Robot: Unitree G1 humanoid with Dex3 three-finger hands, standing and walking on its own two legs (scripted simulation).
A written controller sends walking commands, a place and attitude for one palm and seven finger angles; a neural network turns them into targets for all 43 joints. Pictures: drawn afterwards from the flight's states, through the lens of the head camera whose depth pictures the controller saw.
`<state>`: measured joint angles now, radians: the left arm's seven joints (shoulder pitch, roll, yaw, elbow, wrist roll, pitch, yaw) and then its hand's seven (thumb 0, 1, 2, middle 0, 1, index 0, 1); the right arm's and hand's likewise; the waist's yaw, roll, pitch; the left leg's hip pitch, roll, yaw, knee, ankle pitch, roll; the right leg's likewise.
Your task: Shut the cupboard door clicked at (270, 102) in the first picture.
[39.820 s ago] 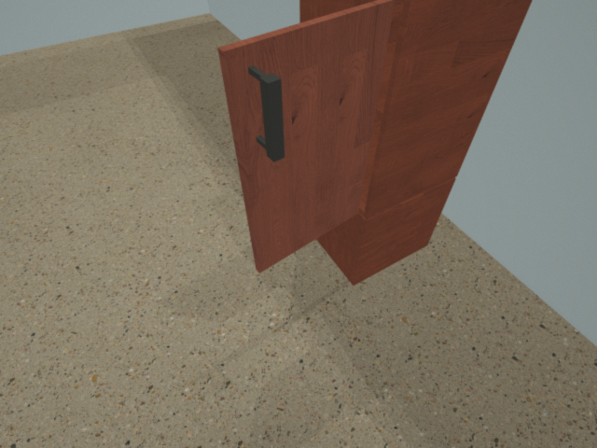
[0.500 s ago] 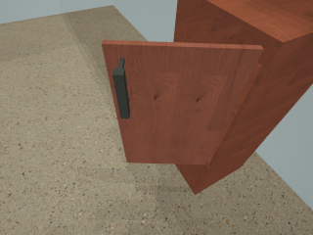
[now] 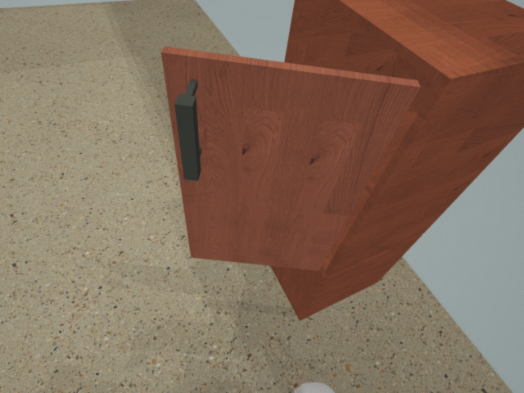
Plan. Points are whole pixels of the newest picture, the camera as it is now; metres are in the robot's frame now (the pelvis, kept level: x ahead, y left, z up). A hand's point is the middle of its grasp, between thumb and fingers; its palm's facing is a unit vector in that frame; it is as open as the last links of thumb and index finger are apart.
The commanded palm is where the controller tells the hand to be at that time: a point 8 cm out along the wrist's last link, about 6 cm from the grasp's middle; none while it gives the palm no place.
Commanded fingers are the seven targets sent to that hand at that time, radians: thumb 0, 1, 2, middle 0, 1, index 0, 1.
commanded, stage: come to a stop and stand still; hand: left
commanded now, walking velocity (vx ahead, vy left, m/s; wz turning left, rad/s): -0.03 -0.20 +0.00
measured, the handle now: (192, 132) +0.46 +0.14 +0.14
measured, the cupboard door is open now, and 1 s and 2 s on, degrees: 60 60 60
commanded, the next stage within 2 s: look again from close up in 1.22 s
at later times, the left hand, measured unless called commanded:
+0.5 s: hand out of the picture +0.02 +0.10 -0.18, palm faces +0.05 -0.97 -0.24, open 7.3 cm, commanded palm none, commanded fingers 0.00 0.90 0.90 -0.20 -0.30 -0.20 -0.30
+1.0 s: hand out of the picture -0.04 +0.16 -0.17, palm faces +0.00 -0.96 -0.27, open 7.4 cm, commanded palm none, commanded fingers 0.00 0.90 0.90 -0.20 -0.30 -0.20 -0.30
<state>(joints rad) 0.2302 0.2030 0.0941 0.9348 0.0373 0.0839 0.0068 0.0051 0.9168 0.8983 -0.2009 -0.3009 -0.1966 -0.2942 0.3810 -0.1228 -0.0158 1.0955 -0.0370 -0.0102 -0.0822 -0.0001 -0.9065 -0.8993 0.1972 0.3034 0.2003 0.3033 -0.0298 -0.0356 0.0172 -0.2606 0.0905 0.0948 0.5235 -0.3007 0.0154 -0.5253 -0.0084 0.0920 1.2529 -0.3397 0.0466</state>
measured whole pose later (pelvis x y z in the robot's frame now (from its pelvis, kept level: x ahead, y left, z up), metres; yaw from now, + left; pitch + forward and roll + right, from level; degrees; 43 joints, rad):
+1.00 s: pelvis -0.05 -0.03 -0.01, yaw -2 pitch -1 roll +0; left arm 0.36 0.17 0.00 0.96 0.02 0.03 0.04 0.00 0.90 0.90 -0.20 -0.30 -0.20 -0.29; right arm 0.27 -0.20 -0.03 0.91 -0.02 0.02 0.00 -0.01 -0.93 -0.90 0.20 0.30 0.20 0.30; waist 0.00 0.05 -0.01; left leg -0.30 -0.09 0.14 0.48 -0.18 0.12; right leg -0.28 -0.03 0.03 0.59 -0.32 -0.01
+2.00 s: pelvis -0.04 -0.08 +0.00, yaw -1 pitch +1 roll +0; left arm 0.36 0.11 -0.02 1.08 0.01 -0.02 0.04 0.00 0.90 0.90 -0.20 -0.30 -0.20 -0.29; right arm 0.33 -0.14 -0.01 1.10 -0.01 -0.01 -0.02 0.00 -0.91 -0.90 0.20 0.30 0.20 0.30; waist -0.01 0.00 -0.01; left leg -0.27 -0.04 0.09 0.40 -0.14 0.07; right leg -0.23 0.03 0.01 0.45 -0.23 -0.02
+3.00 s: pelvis +0.00 -0.09 +0.00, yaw -2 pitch +0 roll +1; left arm 0.26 0.21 -0.03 1.01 0.01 -0.02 0.04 0.00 0.90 0.90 -0.20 -0.30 -0.20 -0.29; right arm 0.22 -0.23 0.01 1.03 -0.01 -0.02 -0.01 0.00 -0.91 -0.90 0.20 0.30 0.20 0.30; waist -0.01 0.00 0.02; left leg -0.21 -0.03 0.10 0.45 -0.24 0.05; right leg -0.16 0.04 0.03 0.48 -0.31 -0.04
